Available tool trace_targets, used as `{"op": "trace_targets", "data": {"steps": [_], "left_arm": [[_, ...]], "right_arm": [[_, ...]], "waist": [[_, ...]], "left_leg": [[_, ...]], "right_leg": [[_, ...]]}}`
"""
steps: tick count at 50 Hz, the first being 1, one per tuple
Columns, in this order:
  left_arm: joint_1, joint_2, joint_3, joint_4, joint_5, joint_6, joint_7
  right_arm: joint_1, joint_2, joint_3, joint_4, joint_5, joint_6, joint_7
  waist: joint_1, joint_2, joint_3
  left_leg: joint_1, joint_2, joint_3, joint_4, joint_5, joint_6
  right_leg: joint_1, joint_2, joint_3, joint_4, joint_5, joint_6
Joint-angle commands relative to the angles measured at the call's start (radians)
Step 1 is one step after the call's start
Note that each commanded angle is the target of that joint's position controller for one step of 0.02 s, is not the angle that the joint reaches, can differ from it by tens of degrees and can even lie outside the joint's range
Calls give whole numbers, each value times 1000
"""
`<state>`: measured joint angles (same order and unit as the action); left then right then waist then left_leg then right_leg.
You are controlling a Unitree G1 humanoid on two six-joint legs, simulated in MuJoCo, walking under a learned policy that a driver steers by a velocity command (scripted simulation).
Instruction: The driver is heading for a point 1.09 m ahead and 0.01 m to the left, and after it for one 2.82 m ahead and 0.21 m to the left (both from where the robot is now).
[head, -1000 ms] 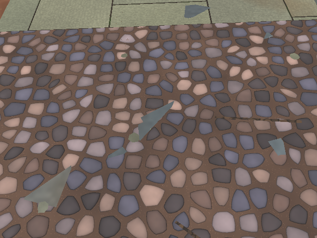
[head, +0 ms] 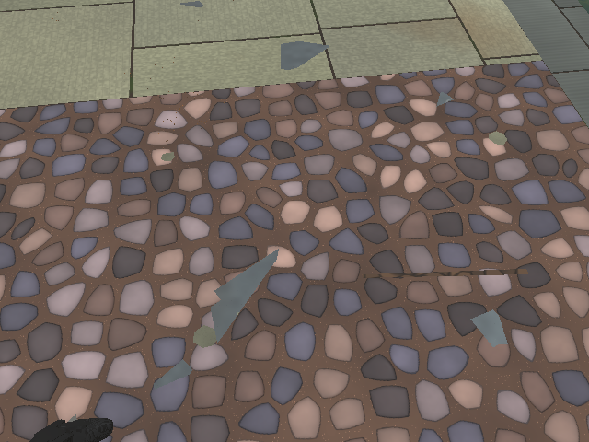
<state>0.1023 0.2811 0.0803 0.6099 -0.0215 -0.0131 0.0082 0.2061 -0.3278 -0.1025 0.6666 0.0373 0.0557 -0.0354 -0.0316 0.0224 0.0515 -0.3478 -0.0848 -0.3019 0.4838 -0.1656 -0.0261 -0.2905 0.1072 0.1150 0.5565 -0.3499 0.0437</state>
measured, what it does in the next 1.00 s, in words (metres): walks ahead: right foot, then left foot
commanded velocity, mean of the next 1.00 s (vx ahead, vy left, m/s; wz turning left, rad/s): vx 0.71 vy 0.00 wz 0.00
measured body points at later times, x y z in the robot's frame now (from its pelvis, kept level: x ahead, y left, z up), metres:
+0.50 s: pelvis +0.12 +0.08 -0.01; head +0.14 +0.07 +0.44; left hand -0.02 +0.32 -0.13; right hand +0.41 -0.06 -0.08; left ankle +0.19 +0.29 -0.69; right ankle +0.00 -0.11 -0.74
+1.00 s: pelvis +0.44 +0.23 -0.03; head +0.46 +0.21 +0.41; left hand +0.67 +0.46 -0.10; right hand +0.41 -0.04 -0.17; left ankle +0.21 +0.31 -0.74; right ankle +0.66 +0.14 -0.69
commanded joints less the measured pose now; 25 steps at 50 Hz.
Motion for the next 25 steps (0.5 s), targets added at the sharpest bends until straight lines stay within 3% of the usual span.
{"op": "trace_targets", "data": {"steps": [1,2,3,4,5,6,7,11,14,17,19,21,25], "left_arm": [[117,119,45,-17,0,-21,5],[94,192,55,-35,27,-12,11],[40,207,57,-49,84,-16,-1],[7,164,47,-63,80,-27,2],[-14,125,35,-64,57,-33,12],[-3,125,32,-63,27,-38,23],[26,127,28,-50,13,-44,32],[195,141,24,-2,33,-75,28],[247,145,23,28,40,-89,14],[271,143,22,61,41,-96,0],[288,140,19,85,31,-93,-4],[294,147,15,110,10,-86,-4],[316,196,18,139,-17,-78,-10]], "right_arm": [[-47,-119,-30,-91,14,-12,-3],[15,-49,-13,-90,0,-11,2],[14,-106,-33,-113,-7,-30,7],[10,-177,-49,-101,-12,-36,11],[9,-186,-52,-86,-10,-33,14],[19,-162,-46,-73,-17,-30,16],[10,-138,-37,-77,-16,-33,24],[-78,-90,-10,-126,-6,-66,47],[-95,-69,0,-141,1,-79,52],[-95,-36,14,-141,6,-87,53],[-134,-19,26,-150,3,-98,60],[-185,-3,42,-166,-6,-114,75],[-239,-12,50,-189,6,-149,107]], "waist": [[54,160,-186],[6,-93,-201],[-11,-254,-136],[-17,-187,-115],[-10,-155,-93],[3,-160,-88],[23,-160,-70],[109,-124,-27],[121,-122,15],[105,-116,59],[101,-98,94],[93,-99,118],[86,-126,122]], "left_leg": [[19,112,-220,-40,-110,106],[-174,-13,-52,192,-363,49],[-304,-31,47,409,-450,9],[-335,64,90,553,-348,-7],[-371,86,123,599,-246,-9],[-428,96,147,666,-181,-16],[-494,123,167,733,-138,-22],[-635,179,224,797,-44,-32],[-665,192,200,765,17,-38],[-654,176,162,667,58,-30],[-622,171,176,550,80,-16],[-565,207,256,426,96,2],[-289,161,311,193,-1,34]], "right_leg": [[237,-100,26,-268,173,-49],[351,-338,269,-283,190,-158],[220,-499,445,-308,304,-270],[201,-503,391,-339,135,-280],[200,-426,301,-355,-61,-235],[245,-380,256,-369,-155,-201],[278,-377,222,-379,-171,-190],[359,-372,117,-405,-189,-182],[351,-385,64,-427,-154,-192],[321,-404,16,-460,-103,-218],[294,-414,-17,-484,-56,-236],[274,-418,-34,-511,1,-247],[217,-417,-69,-503,132,-238]]}}
Keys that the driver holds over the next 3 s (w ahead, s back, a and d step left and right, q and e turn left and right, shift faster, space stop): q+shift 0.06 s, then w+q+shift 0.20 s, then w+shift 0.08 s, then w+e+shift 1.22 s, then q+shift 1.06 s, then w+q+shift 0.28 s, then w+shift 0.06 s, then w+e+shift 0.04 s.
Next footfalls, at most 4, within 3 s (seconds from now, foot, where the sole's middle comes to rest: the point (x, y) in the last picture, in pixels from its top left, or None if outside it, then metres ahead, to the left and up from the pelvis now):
0.02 right None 0.04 -0.11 -0.78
0.58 left None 0.25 0.32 -0.78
1.06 right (224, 336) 0.69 0.17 -0.78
1.48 left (211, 199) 1.12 0.23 -0.78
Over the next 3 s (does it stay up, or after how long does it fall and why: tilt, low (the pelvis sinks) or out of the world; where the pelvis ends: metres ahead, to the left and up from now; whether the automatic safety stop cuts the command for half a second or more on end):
stays up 1.30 0.06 0.00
